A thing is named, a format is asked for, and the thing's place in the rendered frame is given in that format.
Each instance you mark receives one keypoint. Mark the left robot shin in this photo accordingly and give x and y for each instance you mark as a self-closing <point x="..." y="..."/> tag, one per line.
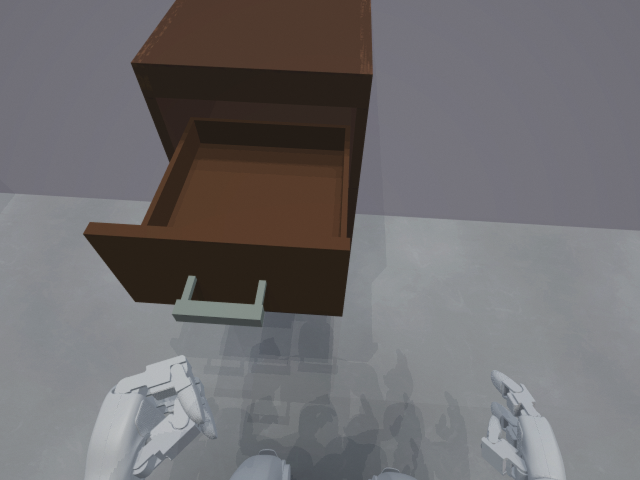
<point x="268" y="452"/>

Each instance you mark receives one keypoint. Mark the robot right hand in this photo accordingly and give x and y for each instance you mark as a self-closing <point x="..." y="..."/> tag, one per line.
<point x="530" y="436"/>

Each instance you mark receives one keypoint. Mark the robot left hand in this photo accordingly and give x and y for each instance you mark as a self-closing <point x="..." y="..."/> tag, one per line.
<point x="127" y="418"/>

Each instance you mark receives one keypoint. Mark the drawer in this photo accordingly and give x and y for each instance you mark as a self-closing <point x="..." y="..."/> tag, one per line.
<point x="242" y="201"/>

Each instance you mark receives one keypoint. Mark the cabinet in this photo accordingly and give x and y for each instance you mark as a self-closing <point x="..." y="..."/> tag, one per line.
<point x="301" y="61"/>

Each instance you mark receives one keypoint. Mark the robot left thigh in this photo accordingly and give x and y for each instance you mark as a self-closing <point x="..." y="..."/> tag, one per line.
<point x="262" y="467"/>

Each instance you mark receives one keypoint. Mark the handle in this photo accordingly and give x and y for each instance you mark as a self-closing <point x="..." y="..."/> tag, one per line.
<point x="187" y="310"/>

